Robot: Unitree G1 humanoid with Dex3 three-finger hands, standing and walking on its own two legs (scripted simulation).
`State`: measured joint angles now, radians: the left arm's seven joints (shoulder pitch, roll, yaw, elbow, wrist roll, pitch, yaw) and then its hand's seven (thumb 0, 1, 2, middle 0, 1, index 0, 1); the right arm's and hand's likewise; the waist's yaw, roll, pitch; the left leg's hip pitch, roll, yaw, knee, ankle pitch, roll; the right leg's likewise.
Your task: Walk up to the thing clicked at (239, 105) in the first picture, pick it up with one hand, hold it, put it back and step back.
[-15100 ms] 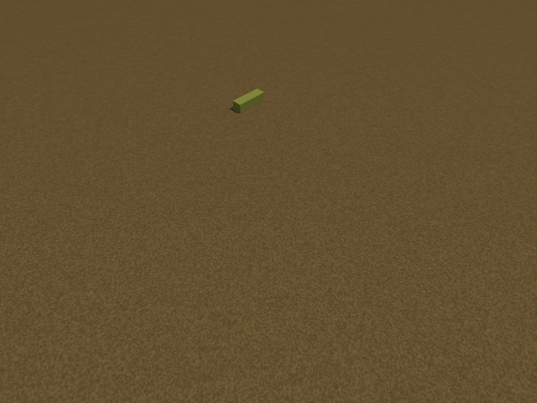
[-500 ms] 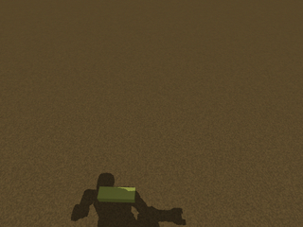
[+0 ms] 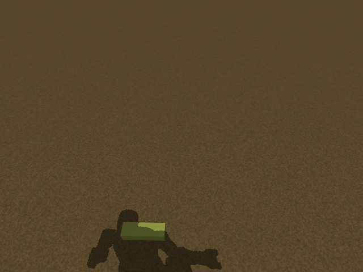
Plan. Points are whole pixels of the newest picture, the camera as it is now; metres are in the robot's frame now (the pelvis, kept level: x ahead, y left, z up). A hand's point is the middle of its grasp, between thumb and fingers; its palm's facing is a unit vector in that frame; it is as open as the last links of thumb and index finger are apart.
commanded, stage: stand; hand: left
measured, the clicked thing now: (144, 231) +0.47 +0.23 -0.75
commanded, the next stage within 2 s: none
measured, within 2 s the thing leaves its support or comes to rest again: neither
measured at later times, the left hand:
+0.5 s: hand out of the picture +0.06 +0.26 -0.16, palm faces -0.03 -0.94 -0.34, open 7.4 cm
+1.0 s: hand out of the picture +0.07 +0.26 -0.16, palm faces -0.02 -0.94 -0.35, open 7.4 cm
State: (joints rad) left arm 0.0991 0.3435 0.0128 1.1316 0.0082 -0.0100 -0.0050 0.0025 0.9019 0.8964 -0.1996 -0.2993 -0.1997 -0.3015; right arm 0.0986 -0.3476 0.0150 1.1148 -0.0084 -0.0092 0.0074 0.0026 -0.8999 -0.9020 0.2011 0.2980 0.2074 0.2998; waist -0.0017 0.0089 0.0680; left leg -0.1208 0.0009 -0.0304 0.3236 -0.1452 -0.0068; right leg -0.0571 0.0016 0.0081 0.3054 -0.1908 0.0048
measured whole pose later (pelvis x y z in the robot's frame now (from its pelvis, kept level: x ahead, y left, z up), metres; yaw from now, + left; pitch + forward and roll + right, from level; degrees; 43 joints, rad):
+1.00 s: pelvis +0.01 +0.00 +0.00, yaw +1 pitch -2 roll +0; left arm 0.12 0.35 0.00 1.13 0.01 -0.01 0.00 0.00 0.90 0.90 -0.20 -0.30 -0.20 -0.30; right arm 0.11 -0.36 0.01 1.14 -0.01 -0.01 0.01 0.00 -0.90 -0.90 0.20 0.30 0.21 0.30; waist 0.00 0.01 0.06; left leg -0.13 -0.02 -0.04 0.32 -0.15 0.00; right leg -0.07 -0.01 0.00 0.32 -0.21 0.01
